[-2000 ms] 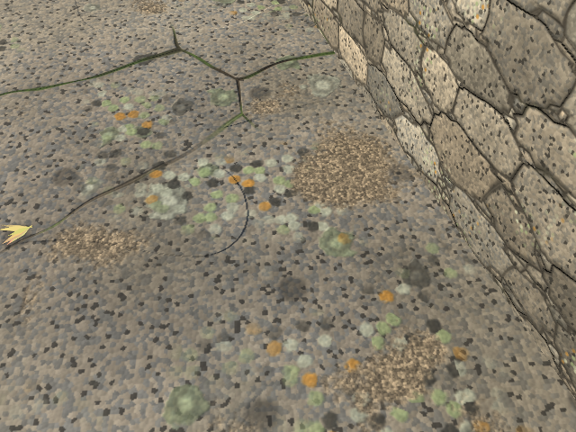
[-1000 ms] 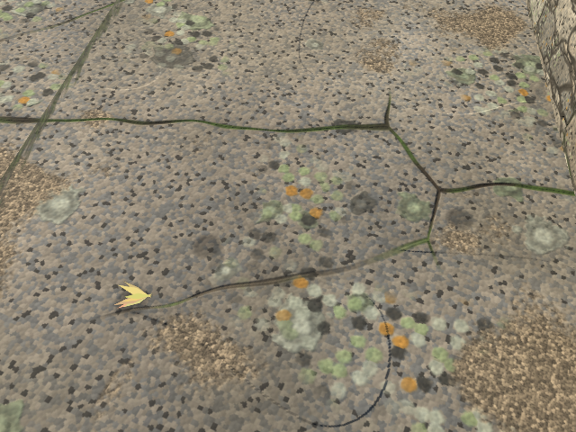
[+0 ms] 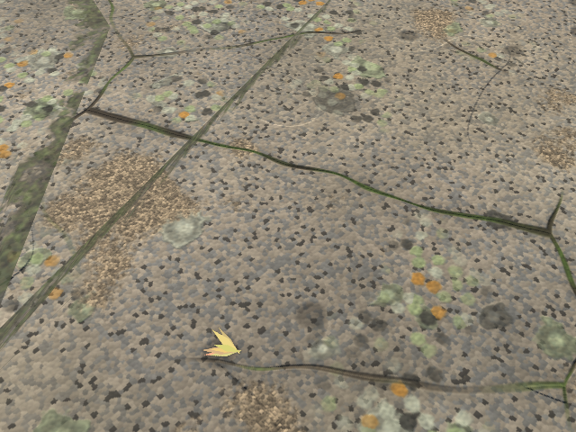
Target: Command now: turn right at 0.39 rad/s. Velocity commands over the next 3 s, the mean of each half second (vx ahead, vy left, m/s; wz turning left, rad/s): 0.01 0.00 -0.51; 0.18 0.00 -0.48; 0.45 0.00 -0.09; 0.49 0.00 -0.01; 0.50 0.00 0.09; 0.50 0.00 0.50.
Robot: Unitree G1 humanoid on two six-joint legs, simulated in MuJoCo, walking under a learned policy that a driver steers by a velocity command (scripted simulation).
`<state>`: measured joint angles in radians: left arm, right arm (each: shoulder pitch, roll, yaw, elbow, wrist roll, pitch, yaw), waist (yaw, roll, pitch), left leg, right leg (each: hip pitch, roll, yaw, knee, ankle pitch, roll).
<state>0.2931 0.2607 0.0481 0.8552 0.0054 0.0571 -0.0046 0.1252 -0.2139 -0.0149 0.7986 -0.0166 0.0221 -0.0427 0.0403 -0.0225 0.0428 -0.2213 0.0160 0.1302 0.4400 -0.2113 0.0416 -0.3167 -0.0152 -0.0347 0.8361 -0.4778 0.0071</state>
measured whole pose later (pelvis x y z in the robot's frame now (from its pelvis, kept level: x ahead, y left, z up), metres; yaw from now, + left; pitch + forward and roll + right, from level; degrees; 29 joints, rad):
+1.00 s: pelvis +0.02 -0.03 +0.01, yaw -32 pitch +1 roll +0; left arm 0.22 0.31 0.07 0.80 0.04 0.03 -0.07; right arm 0.36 -0.27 -0.04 0.83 -0.02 -0.05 0.00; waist -0.04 -0.03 -0.01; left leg -0.05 0.00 0.04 0.26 -0.23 0.03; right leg -0.47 0.01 0.08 0.81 -0.26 0.02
